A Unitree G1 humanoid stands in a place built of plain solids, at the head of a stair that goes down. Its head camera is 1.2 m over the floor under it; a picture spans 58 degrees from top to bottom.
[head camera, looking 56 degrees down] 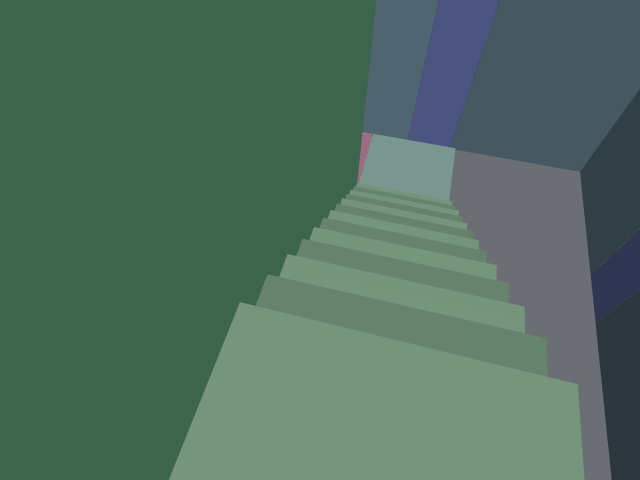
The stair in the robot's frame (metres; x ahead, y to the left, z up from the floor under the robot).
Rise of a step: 0.18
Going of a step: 0.21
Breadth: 1.08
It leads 15 degrees to the right of straight ahead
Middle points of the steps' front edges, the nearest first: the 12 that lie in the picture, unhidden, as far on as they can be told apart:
0.47 -0.18 0.00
0.67 -0.23 -0.18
0.87 -0.29 -0.37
1.08 -0.34 -0.55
1.28 -0.39 -0.73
1.48 -0.44 -0.91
1.68 -0.50 -1.10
1.88 -0.55 -1.28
2.09 -0.60 -1.46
2.29 -0.65 -1.65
2.49 -0.71 -1.83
2.69 -0.76 -2.01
